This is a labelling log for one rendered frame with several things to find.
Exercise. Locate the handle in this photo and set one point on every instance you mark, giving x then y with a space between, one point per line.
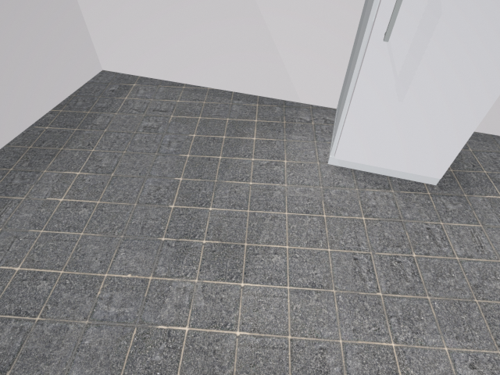
392 20

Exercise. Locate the fridge door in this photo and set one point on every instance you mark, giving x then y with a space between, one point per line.
419 97

